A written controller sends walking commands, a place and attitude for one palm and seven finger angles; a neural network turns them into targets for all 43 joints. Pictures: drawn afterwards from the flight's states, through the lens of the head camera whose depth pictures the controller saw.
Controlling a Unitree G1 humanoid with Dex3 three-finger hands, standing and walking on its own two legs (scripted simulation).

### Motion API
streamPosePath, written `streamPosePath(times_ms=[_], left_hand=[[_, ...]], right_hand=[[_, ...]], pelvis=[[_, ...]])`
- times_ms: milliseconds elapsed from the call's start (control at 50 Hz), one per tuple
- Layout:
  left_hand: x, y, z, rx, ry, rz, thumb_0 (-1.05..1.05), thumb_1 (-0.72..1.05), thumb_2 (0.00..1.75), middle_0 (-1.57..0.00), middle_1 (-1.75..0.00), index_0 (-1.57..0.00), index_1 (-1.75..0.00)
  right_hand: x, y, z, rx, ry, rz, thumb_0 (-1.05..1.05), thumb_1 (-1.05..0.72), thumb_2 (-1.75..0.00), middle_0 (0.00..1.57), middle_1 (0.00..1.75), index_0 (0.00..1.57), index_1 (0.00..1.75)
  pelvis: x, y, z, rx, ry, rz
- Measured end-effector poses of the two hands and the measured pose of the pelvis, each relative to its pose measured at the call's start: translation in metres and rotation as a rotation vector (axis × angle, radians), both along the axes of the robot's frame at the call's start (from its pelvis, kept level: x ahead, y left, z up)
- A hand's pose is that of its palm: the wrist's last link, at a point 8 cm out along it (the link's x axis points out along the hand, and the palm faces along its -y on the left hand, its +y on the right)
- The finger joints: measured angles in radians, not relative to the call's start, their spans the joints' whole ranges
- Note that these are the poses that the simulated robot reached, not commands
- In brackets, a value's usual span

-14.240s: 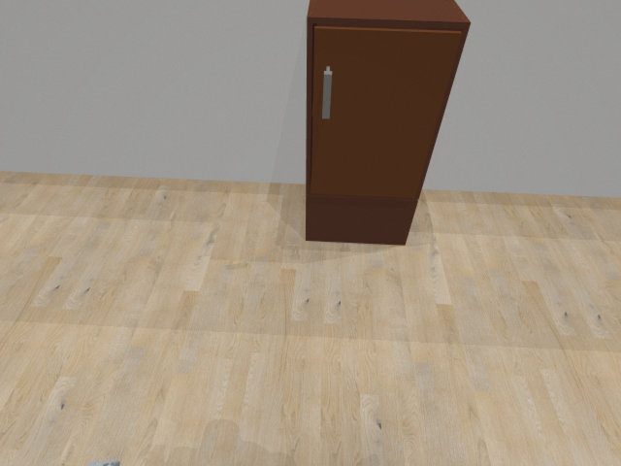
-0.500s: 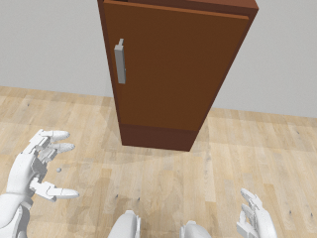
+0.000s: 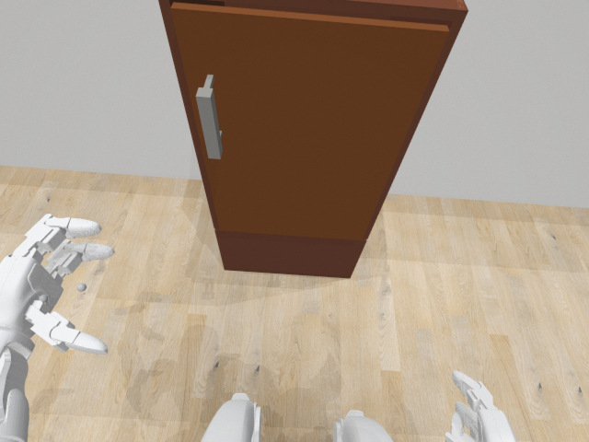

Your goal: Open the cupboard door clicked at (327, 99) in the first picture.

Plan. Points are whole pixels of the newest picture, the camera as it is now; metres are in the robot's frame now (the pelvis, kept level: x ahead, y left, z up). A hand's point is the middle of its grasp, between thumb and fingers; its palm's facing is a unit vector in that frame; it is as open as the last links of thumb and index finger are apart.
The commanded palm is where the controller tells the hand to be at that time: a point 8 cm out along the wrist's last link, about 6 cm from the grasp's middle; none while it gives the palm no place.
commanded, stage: raise the hand with hooked fingers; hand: left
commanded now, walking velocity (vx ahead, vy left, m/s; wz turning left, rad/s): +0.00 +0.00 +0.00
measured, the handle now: (212, 118) +0.62 +0.18 +0.03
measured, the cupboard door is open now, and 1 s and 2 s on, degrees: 0 0 0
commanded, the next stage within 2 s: move the hooked fingers beside the handle in 0.40 s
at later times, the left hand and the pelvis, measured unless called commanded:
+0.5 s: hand (99, 291) +0.28 +0.26 +0.05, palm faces +0.01 -1.00 -0.04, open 13.9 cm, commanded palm +0.26 +0.30 +0.05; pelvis +0.00 -0.01 +0.00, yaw +0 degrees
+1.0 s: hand (117, 233) +0.37 +0.27 +0.04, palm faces +0.02 -1.00 -0.02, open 13.9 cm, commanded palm +0.35 +0.31 +0.05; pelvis +0.00 -0.01 -0.01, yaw -1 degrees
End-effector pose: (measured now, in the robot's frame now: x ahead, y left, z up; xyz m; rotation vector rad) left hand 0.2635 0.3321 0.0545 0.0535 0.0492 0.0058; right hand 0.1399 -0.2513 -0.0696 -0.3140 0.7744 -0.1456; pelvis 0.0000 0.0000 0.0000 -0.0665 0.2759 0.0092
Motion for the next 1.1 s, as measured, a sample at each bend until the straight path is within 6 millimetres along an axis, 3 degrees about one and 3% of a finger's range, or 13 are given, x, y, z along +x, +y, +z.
streamPosePath(times_ms=[220,580,780,1100], left_hand=[[0.001,-0.015,-0.006,-0.008,0.005,0.002,-0.01,-0.49,0.30,-0.30,-1.20,-0.30,-1.20],[0.001,-0.021,-0.006,-0.008,0.000,0.005,-0.01,-0.49,0.30,-0.30,-1.20,-0.31,-1.20],[0.047,-0.023,-0.011,-0.025,-0.005,-0.015,-0.01,-0.50,0.30,-0.30,-1.20,-0.31,-1.20],[0.096,-0.014,-0.012,-0.032,-0.015,-0.008,-0.01,-0.49,0.30,-0.29,-1.20,-0.30,-1.20]], right_hand=[[-0.006,-0.014,-0.001,-0.001,0.008,-0.025,0.01,-0.90,-0.90,0.20,0.30,0.20,0.30],[0.011,-0.010,-0.005,0.021,-0.023,0.002,0.01,-0.90,-0.90,0.20,0.30,0.20,0.30],[0.002,-0.013,-0.014,-0.006,0.029,-0.015,0.01,-0.90,-0.90,0.20,0.30,0.20,0.30],[-0.050,-0.021,-0.023,-0.030,0.215,-0.109,0.01,-0.90,-0.90,0.20,0.30,0.20,0.30]], pelvis=[[0.001,-0.009,-0.001,0.011,0.002,-0.008],[0.001,-0.014,-0.003,0.013,0.002,0.000],[-0.002,-0.013,-0.008,0.009,0.022,-0.002],[0.002,-0.004,-0.008,0.004,0.059,-0.020]])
